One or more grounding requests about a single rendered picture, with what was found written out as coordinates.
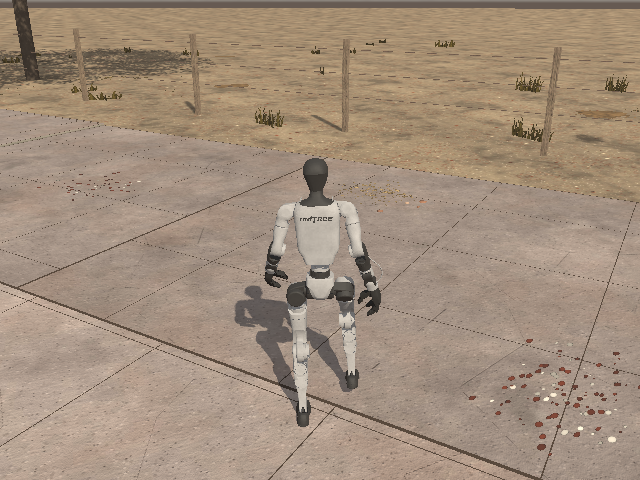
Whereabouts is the robot right hand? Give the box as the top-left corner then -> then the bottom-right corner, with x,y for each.
358,288 -> 381,316

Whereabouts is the robot left upper arm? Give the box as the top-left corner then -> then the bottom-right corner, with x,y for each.
270,202 -> 297,257

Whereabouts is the robot torso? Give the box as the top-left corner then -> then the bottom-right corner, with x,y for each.
294,196 -> 341,300

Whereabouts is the left robot forearm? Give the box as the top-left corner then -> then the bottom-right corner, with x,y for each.
265,241 -> 281,274

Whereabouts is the robot right shin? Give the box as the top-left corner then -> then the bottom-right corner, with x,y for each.
342,312 -> 357,376

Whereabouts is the robot right upper arm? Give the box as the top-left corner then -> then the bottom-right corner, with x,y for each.
337,201 -> 365,258

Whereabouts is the robot left hand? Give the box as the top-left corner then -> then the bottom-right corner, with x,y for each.
264,270 -> 288,288

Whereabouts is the right robot forearm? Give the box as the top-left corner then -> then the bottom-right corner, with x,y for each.
355,242 -> 378,291

